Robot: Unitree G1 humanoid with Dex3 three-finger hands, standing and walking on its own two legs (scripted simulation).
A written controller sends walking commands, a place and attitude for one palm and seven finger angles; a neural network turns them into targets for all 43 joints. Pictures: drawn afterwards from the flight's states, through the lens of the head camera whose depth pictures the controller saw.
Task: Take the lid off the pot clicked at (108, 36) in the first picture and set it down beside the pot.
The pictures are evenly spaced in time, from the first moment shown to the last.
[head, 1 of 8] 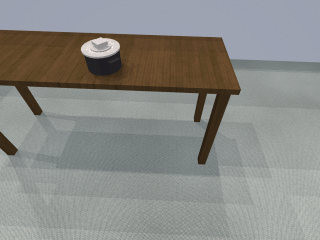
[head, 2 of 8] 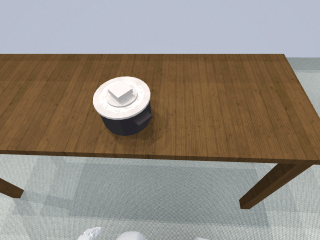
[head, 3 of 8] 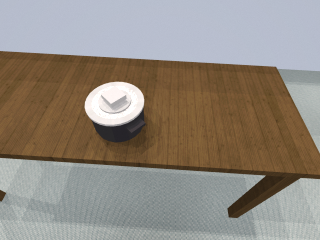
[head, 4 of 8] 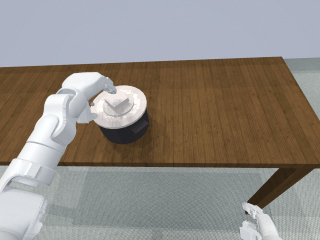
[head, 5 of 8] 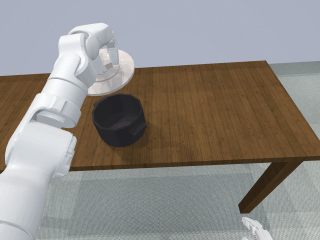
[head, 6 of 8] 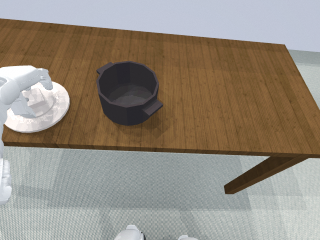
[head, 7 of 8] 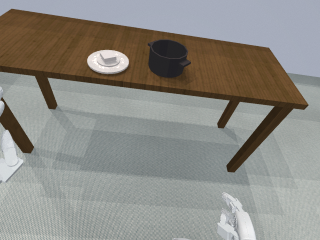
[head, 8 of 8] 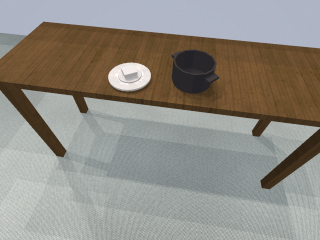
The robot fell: no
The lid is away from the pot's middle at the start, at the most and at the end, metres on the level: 0.00 0.27 0.26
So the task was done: yes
